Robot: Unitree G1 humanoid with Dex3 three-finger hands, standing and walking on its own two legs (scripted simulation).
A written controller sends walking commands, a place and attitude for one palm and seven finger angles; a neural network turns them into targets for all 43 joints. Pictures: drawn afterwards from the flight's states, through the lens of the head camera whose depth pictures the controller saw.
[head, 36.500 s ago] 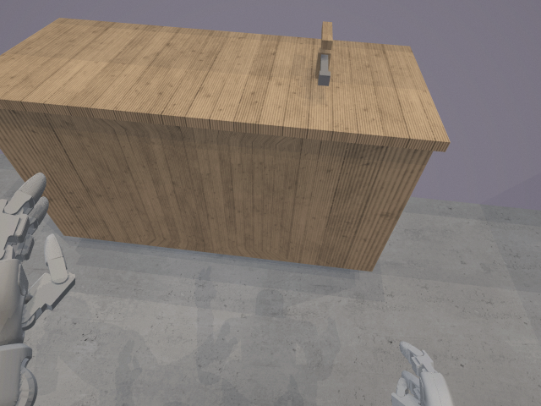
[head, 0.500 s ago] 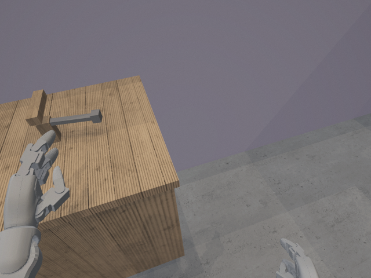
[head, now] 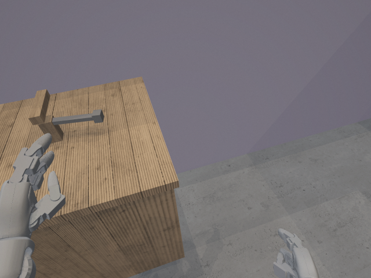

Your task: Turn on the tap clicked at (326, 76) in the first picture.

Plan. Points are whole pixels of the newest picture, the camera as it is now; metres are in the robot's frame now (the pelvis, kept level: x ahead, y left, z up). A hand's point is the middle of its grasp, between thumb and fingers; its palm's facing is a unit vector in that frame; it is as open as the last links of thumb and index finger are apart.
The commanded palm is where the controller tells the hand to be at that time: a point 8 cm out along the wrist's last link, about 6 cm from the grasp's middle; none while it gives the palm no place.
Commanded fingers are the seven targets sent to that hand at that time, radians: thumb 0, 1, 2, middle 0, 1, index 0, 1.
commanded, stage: step back with the hand held close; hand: left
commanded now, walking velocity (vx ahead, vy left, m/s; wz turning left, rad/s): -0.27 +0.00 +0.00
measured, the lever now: (98, 116) +0.52 +0.32 +0.07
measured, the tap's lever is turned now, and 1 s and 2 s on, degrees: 80 80 80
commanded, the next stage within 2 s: stop stepping back and stand still in 1.28 s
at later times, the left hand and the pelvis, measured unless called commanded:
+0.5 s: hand (22, 213) +0.17 +0.28 +0.16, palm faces +0.34 -0.83 -0.44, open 7.4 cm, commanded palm +0.11 +0.31 +0.18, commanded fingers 0.00 0.90 0.90 -0.20 -0.30 -0.20 -0.30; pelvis -0.05 +0.04 -0.01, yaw -1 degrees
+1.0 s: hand out of the picture +0.10 +0.34 +0.17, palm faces +0.41 -0.84 -0.35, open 7.4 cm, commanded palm +0.03 +0.37 +0.18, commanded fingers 0.00 0.90 0.90 -0.20 -0.30 -0.20 -0.30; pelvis -0.12 +0.09 -0.01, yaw +2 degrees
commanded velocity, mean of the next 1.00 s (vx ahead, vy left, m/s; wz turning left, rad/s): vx -0.30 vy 0.00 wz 0.02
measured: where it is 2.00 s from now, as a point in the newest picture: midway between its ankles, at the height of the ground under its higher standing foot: outside the picture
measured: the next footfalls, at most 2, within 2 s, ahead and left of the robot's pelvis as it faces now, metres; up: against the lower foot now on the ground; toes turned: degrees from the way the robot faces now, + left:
right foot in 1.16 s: -0.19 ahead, +0.01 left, +0.00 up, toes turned +1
left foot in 1.56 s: -0.21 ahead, +0.36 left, +0.00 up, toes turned -11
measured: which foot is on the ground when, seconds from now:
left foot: down 0.00-1.00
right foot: down 0.00-0.88, up 0.90-1.00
